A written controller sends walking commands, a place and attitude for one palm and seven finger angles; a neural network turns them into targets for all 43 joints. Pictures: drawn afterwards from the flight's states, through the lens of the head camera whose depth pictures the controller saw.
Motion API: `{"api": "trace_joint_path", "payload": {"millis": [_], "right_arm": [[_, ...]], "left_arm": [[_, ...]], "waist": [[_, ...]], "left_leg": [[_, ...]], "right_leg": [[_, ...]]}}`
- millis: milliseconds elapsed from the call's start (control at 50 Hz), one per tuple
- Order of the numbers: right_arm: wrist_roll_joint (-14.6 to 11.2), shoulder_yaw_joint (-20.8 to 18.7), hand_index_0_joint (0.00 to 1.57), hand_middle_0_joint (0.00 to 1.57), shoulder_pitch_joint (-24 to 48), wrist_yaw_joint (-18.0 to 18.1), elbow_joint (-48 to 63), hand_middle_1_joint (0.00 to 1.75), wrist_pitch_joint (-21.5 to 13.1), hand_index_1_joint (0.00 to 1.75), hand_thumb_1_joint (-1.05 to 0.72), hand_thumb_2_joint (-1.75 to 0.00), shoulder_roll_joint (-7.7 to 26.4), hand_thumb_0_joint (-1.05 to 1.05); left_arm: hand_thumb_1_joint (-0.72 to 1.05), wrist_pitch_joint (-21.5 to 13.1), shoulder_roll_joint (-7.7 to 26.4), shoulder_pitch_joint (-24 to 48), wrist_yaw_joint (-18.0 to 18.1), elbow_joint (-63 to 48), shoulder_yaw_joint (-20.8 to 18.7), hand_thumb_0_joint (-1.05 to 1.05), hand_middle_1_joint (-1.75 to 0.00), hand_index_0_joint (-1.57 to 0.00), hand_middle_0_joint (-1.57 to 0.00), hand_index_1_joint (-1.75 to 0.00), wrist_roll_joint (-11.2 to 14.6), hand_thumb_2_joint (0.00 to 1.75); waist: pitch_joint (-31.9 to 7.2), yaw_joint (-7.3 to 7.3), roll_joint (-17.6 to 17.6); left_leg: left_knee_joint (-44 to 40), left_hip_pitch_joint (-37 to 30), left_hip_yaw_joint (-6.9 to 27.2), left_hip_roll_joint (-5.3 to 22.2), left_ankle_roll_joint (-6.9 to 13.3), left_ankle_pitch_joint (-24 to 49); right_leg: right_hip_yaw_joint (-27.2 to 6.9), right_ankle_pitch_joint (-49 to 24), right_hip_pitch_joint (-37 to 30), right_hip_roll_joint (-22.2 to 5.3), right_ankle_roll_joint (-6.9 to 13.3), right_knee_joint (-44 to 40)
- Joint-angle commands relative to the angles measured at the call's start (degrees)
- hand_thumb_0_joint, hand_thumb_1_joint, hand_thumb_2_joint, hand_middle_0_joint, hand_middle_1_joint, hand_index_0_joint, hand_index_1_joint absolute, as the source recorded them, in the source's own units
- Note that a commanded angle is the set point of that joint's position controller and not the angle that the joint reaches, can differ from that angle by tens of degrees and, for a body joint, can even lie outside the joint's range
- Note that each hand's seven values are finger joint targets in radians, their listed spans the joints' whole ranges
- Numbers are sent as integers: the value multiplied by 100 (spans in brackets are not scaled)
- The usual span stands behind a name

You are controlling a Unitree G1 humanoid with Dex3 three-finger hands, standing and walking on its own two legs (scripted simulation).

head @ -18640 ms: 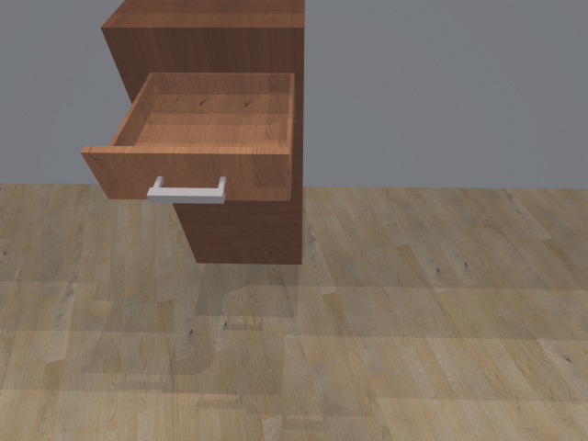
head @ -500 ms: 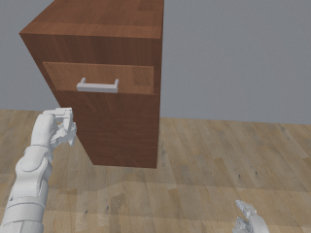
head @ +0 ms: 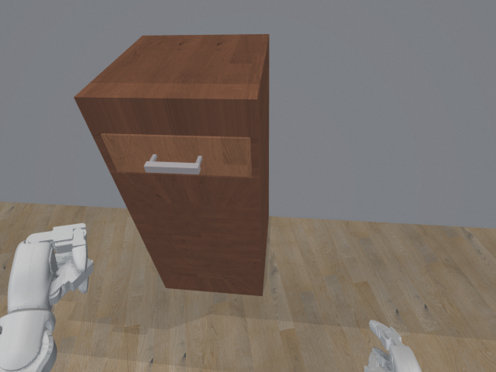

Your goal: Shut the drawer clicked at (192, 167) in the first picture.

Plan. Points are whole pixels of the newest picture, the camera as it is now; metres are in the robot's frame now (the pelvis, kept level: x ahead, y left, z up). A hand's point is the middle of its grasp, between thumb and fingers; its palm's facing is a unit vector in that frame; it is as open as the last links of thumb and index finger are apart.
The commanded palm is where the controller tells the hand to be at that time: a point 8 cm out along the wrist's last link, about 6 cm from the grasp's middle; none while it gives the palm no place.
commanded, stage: draw the hand back to the body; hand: left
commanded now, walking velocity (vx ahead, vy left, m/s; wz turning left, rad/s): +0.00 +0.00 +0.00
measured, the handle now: (174, 163) +0.61 +0.26 -0.01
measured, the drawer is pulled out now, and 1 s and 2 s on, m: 0.00 0.00 0.00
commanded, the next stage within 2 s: step back with the hand held close in 0.30 s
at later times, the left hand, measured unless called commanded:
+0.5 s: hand (73, 278) +0.18 +0.22 +0.17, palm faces +0.40 -0.82 -0.42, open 3.2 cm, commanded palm +0.12 +0.26 +0.17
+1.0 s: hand (25, 315) +0.14 +0.26 +0.16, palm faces +0.34 -0.80 -0.50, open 3.2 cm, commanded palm +0.08 +0.30 +0.17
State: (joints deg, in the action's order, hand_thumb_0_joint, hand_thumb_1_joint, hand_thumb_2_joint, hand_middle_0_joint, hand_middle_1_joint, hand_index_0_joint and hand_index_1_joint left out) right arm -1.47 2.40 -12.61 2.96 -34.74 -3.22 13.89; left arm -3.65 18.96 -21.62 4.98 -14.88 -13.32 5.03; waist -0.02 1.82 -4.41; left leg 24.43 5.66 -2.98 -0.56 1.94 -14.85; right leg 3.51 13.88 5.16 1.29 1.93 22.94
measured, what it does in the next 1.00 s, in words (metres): shifts its weight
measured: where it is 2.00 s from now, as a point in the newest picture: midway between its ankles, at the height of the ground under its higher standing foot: outside the picture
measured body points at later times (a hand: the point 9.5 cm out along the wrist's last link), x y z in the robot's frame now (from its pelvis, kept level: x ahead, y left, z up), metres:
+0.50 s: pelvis +0.00 -0.02 +0.00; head -0.03 -0.05 +0.45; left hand +0.15 +0.26 +0.19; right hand +0.18 -0.24 -0.08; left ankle -0.01 +0.09 -0.74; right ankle -0.01 -0.10 -0.74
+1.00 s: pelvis -0.06 +0.02 -0.01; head -0.05 +0.02 +0.44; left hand +0.11 +0.30 +0.18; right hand +0.12 -0.22 -0.08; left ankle -0.01 +0.09 -0.74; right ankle -0.01 -0.10 -0.74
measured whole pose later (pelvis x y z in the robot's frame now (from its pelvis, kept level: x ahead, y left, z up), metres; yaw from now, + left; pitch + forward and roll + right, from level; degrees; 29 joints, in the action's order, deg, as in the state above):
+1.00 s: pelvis -0.06 +0.02 -0.01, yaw -1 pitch +0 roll -1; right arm -1.1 -0.7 -11.1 4.2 -30.3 -1.3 12.7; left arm -11.5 23.1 -35.8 7.6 -31.4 -21.4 2.0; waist 1.0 0.0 -1.1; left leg 29.5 17.3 -4.6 -1.7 4.3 -12.2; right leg 2.3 11.0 17.4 -0.3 0.1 28.8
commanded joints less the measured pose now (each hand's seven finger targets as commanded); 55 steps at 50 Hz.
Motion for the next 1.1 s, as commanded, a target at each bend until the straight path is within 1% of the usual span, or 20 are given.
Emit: {"api": "trace_joint_path", "payload": {"millis": [0, 100, 160, 220, 260, 320, 380, 400, 420, 440, 460, 480, 540, 680, 720, 780, 840, 960, 1020, 1080], "right_arm": [[42, -265, 20, 20, 930, 20, 1014, 30, -461, 30, -90, -90, 508, 0], [42, -311, 20, 20, 885, 41, 1014, 30, -608, 30, -90, -90, 470, 0], [30, -331, 20, 20, 839, 79, 899, 30, -599, 30, -90, -90, 495, 0], [30, -364, 20, 20, 808, 138, 881, 30, -614, 30, -90, -90, 509, 0], [40, -355, 20, 20, 828, 157, 888, 30, -634, 30, -90, -90, 497, 0], [71, -350, 20, 20, 865, 156, 909, 30, -726, 30, -90, -90, 465, 0], [80, -318, 20, 20, 869, 141, 897, 30, -786, 30, -90, -90, 443, 0], [75, -321, 20, 20, 882, 140, 889, 30, -792, 30, -90, -90, 423, 0], [52, -363, 20, 20, 714, 86, 1070, 30, -641, 30, -90, -90, 582, 0], [59, -360, 20, 20, 691, 95, 957, 30, -579, 30, -90, -90, 462, 0], [100, -383, 20, 20, 676, 89, 858, 30, -501, 30, -90, -90, 416, 0], [97, -412, 20, 20, 643, 53, 899, 30, -413, 30, -90, -90, 439, 0], [84, -494, 20, 20, 688, 17, 962, 30, -255, 30, -90, -90, 553, 0], [41, -583, 20, 20, 789, 73, 1290, 30, -9, 30, -90, -90, 514, 0], [40, -595, 20, 20, 759, 108, 1336, 30, 20, 30, -90, -90, 513, 0], [56, -587, 20, 20, 727, 160, 1336, 30, 30, 30, -90, -90, 525, 0], [71, -602, 20, 20, 715, 174, 1315, 30, -7, 30, -90, -90, 570, 0], [49, -576, 20, 20, 661, 183, 1326, 30, -151, 30, -90, -90, 642, 0], [43, -582, 20, 20, 571, 161, 1349, 30, -225, 30, -90, -90, 664, 0], [93, -565, 20, 20, 553, 172, 1361, 30, -286, 30, -90, -90, 670, 0]], "left_arm": [[90, -494, 1116, 149, 84, -1981, -862, 0, -160, -140, -140, -160, 18, 90], [90, -575, 1069, -687, 103, -2462, -966, 0, -160, -140, -140, -160, 11, 90], [90, -531, 829, -502, 93, -1937, -757, 0, -160, -140, -140, -160, -9, 90], [90, -598, 882, -291, 128, -1882, -806, 0, -160, -140, -140, -160, -34, 90], [90, -627, 915, -198, 137, -1939, -803, 0, -160, -140, -140, -160, -30, 90], [90, -694, 1003, -271, 176, -2196, -885, 0, -160, -140, -140, -160, -52, 90], [90, -688, 1020, -349, 200, -2307, -906, 0, -160, -140, -140, -160, -51, 90], [90, -669, 1018, -422, 201, -2230, -930, 0, -160, -140, -140, -160, -49, 90], [90, -967, 1865, 473, 251, -2834, -1827, 0, -160, -140, -140, -160, -87, 90], [90, -1087, 1855, 442, 242, -2539, -1854, 0, -160, -140, -140, -160, -113, 90], [90, -1039, 1380, -249, 216, -1958, -1531, 0, -160, -140, -140, -160, -143, 90], [90, -991, 1082, -642, 186, -1727, -1310, 0, -160, -140, -140, -160, -165, 90], [90, -991, 735, -1085, 113, -1645, -991, 0, -160, -140, -140, -160, -156, 90], [90, -1053, 1354, -1529, 253, -2657, -1532, 0, -160, -140, -140, -160, -168, 90], [90, -1073, 1435, -1542, 299, -2885, -1613, 0, -160, -140, -140, -160, -156, 90], [90, -1059, 1416, -1631, 343, -2945, -1607, 0, -160, -140, -140, -160, -169, 90], [90, -1051, 1289, -1614, 329, -2837, -1491, 0, -160, -140, -140, -160, -188, 90], [90, -1140, 1148, -1330, 348, -2624, -1425, 0, -160, -140, -140, -160, -312, 90], [90, -1192, 1084, -1177, 351, -2688, -1374, 0, -160, -140, -140, -160, -363, 90], [90, -1231, 1123, -1024, 373, -2862, -1388, 0, -160, -140, -140, -160, -410, 90]], "waist": [[-333, 114, 50], [-174, 138, 219], [407, 9, 339], [296, 2, 440], [181, 25, 211], [-214, 109, 198], [-265, 135, 14], [-172, 141, 154], [317, -56, 508], [388, -94, 526], [382, -122, 806], [228, -138, 855], [-193, -159, 217], [-1131, -107, 524], [-1158, -123, 423], [-1042, -119, 11], [-725, -129, -205], [-168, -192, 30], [-122, -229, 332], [-53, -244, 386]], "left_leg": [[-363, -58, 299, 163, -13, 1088], [-278, -57, 265, 170, -4, 1029], [-303, 40, 240, 172, 14, 568], [-263, -47, 235, 147, 70, 458], [-267, -97, 237, 132, 67, 371], [-249, -191, 234, 126, 72, 668], [-268, -167, 259, 128, 34, 813], [-256, -137, 246, 134, 38, 888], [-36, 343, 361, 233, 112, 458], [102, 363, 413, 202, 91, 295], [174, 288, 382, 219, 94, 428], [185, 277, 332, 251, 79, 621], [-10, 280, 324, 367, 82, 1193], [-10, 463, 453, 508, 88, 2117], [32, 590, 490, 515, 77, 2255], [-89, 816, 608, 582, 89, 2158], [-359, 1221, 757, 690, 143, 1516], [-955, 2872, 1076, 903, 366, -1261], [-768, 3074, 1063, 835, 393, -1833], [-509, 2982, 1064, 744, 382, -2055]], "right_leg": [[-318, -1018, -55, -164, -21, -488], [-353, -960, 57, -149, -44, -581], [-410, -380, 470, -163, -80, -803], [-433, -187, 509, -195, -99, -824], [-473, -48, 465, -224, -94, -857], [-461, -472, 177, -251, -85, -701], [-429, -697, 59, -246, -65, -627], [-430, -805, 77, -230, -69, -618], [-1188, -1058, 678, -582, -107, -970], [-1294, -1028, 833, -765, -30, -1076], [-1179, -1203, 883, -815, -43, -1041], [-1065, -1468, 805, -821, -89, -914], [-774, -1991, 522, -739, -194, -512], [-584, -2677, -56, -629, -181, 167], [-616, -2850, -80, -617, -167, 286], [-562, -2441, 14, -499, -175, 428], [-506, -1669, 161, -338, -208, 514], [-626, -740, -321, -220, -239, 874], [-788, -297, -180, -295, -222, 716], [-985, 402, 234, -380, -164, 428]]}}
